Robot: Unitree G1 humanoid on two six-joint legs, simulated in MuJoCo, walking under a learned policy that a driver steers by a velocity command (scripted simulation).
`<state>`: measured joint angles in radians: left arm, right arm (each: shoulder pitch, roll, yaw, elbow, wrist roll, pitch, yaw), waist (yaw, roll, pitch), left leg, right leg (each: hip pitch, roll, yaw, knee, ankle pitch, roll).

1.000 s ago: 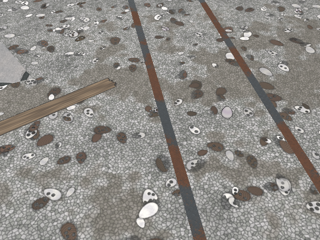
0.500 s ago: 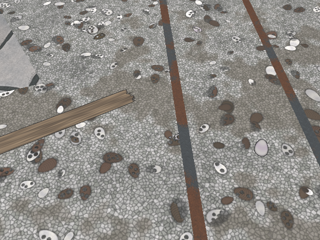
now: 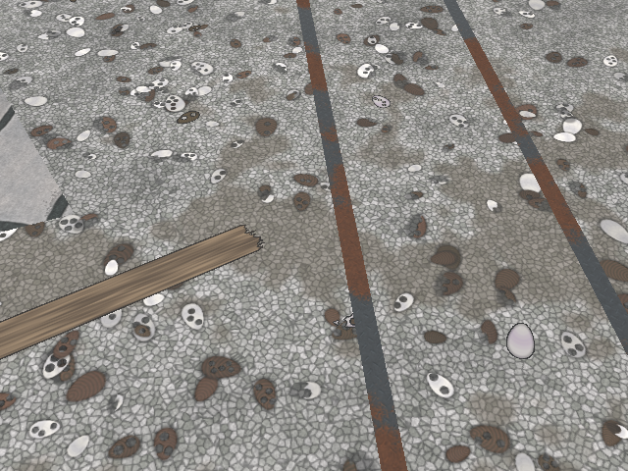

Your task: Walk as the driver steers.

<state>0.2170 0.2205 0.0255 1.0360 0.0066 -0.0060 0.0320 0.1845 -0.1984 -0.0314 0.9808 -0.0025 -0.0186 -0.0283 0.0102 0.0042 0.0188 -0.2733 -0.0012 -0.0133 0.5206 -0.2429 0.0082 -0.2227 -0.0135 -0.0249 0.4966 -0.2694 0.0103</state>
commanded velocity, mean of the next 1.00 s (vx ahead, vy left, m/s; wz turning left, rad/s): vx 0.48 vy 0.00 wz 0.00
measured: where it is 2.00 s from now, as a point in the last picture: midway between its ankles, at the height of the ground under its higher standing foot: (299, 231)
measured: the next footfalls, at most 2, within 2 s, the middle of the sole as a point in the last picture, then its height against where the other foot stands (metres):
left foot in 0.94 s outside the picture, level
right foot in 1.48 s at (342, 292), level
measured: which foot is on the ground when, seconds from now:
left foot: down 0.00-0.52, up 0.54-0.92, down 0.94-1.00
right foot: down 0.00-0.96, up 0.98-1.00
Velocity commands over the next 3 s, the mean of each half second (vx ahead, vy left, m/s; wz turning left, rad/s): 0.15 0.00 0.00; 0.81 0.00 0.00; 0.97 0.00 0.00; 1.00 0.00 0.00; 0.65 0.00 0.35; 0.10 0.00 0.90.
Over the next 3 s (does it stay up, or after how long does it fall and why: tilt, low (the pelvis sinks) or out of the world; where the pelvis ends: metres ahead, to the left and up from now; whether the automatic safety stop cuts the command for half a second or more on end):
stays up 1.68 0.14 0.00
